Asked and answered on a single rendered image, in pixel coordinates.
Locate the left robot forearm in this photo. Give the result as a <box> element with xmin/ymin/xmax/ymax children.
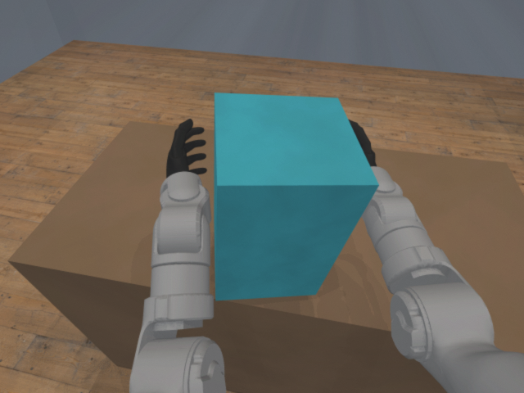
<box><xmin>129</xmin><ymin>171</ymin><xmax>214</xmax><ymax>393</ymax></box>

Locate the robot left upper arm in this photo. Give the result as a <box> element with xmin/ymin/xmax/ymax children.
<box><xmin>130</xmin><ymin>337</ymin><xmax>226</xmax><ymax>393</ymax></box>

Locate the left robot hand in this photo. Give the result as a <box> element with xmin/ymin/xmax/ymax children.
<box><xmin>166</xmin><ymin>119</ymin><xmax>207</xmax><ymax>178</ymax></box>

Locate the right robot forearm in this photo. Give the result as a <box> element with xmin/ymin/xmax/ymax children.
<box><xmin>361</xmin><ymin>166</ymin><xmax>495</xmax><ymax>340</ymax></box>

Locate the carton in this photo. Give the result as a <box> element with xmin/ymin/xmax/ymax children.
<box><xmin>214</xmin><ymin>93</ymin><xmax>379</xmax><ymax>300</ymax></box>

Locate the robot right upper arm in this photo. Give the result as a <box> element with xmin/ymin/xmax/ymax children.
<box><xmin>390</xmin><ymin>282</ymin><xmax>524</xmax><ymax>393</ymax></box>

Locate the right robot hand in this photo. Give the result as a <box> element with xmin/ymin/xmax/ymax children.
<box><xmin>349</xmin><ymin>120</ymin><xmax>377</xmax><ymax>166</ymax></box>

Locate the pedestal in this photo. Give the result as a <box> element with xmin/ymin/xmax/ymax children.
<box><xmin>8</xmin><ymin>121</ymin><xmax>524</xmax><ymax>393</ymax></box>

